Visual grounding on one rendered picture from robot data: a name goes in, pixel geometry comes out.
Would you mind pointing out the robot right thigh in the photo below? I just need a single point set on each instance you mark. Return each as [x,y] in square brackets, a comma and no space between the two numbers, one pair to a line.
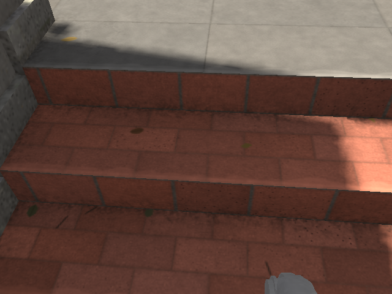
[288,284]

